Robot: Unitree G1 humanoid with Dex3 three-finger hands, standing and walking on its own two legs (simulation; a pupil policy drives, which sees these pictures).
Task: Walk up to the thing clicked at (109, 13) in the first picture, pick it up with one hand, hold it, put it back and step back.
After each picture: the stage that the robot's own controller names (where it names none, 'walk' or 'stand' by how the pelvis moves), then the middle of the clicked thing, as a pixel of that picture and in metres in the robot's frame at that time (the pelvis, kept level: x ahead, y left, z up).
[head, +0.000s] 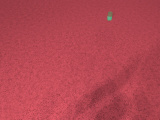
stand; (109, 16) +1.95 -0.41 -0.72
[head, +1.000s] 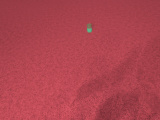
walk; (89, 28) +1.84 +0.02 -0.69
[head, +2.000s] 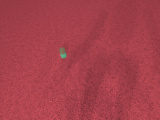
walk; (63, 53) +1.23 +0.29 -0.71
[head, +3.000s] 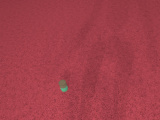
walk; (63, 86) +0.79 +0.27 -0.71
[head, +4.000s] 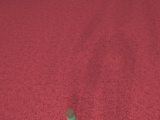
walk; (70, 115) +0.52 +0.18 -0.71
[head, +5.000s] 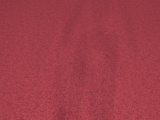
stand; out of the picture +0.38 +0.19 -0.71
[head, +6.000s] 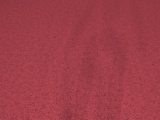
stand; out of the picture +0.37 +0.17 -0.71
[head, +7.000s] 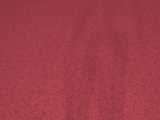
stand; out of the picture +0.31 +0.21 -0.71
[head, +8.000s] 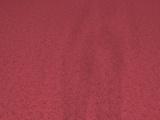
stand; out of the picture +0.30 +0.18 -0.72
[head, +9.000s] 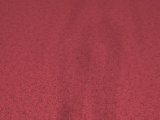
stand; out of the picture +0.32 +0.14 -0.70
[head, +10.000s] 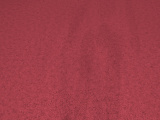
stand; out of the picture +0.31 +0.16 -0.73
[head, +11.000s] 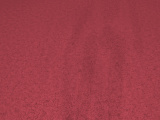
stand; out of the picture +0.32 +0.16 -0.73
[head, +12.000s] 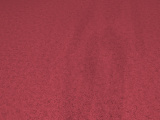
stand; out of the picture +0.32 +0.16 -0.73
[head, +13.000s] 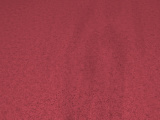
stand; out of the picture +0.31 +0.16 -0.73
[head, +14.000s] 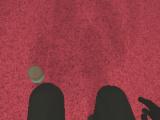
go down; (36, 74) +0.39 +0.21 -0.36
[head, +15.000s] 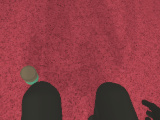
go down; (30, 75) +0.38 +0.23 -0.31
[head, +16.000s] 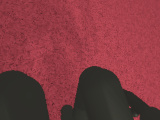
close in; out of the picture +0.37 +0.27 -0.22
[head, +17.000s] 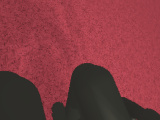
close; out of the picture +0.37 +0.27 -0.22
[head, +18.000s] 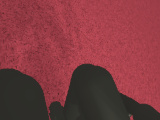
lift; out of the picture +0.35 +0.27 -0.22
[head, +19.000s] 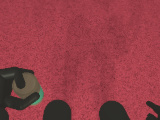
lift; (30, 90) +0.31 +0.19 -0.02
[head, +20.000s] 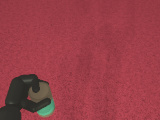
hold; (43, 100) +0.30 +0.15 -0.01
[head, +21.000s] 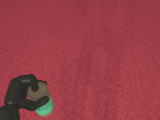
hold; (41, 100) +0.31 +0.16 -0.02
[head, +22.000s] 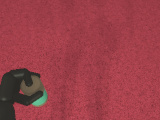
crouch; (35, 92) +0.33 +0.17 -0.07
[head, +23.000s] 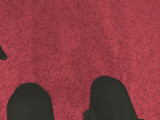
lower; out of the picture +0.53 +0.49 -0.28
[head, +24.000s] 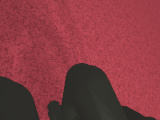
lower; out of the picture +0.45 +0.55 -0.25
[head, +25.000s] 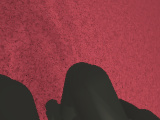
lower; out of the picture +0.43 +0.56 -0.25
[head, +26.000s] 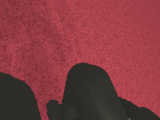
lower; out of the picture +0.42 +0.57 -0.25
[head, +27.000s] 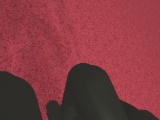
lower; out of the picture +0.42 +0.57 -0.25
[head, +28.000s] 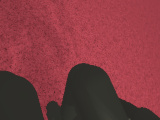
loosen; out of the picture +0.42 +0.57 -0.25
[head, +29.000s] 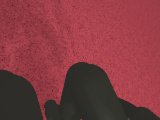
withdraw; out of the picture +0.42 +0.57 -0.25
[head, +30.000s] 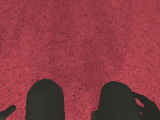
walk; out of the picture +0.51 +0.50 -0.35
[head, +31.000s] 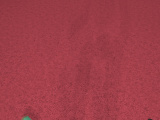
stand; out of the picture +0.48 +0.41 -0.68
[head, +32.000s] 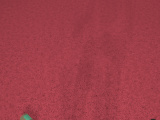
stand; out of the picture +0.49 +0.43 -0.69
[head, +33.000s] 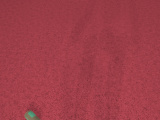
stand; (32, 118) +0.49 +0.42 -0.72
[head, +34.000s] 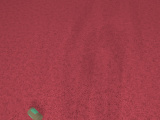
walk; (35, 114) +0.52 +0.41 -0.74
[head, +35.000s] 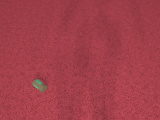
walk; (39, 85) +0.66 +0.37 -0.73
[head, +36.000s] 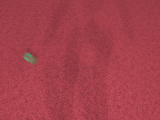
walk; (30, 58) +0.91 +0.45 -0.73
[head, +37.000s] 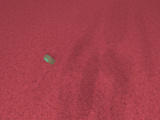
stand; (49, 59) +1.16 +0.40 -0.73
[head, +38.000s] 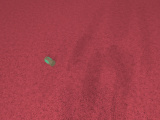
stand; (49, 61) +1.16 +0.39 -0.75
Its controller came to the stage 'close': yes
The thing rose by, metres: 0.70
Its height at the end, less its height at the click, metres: -0.02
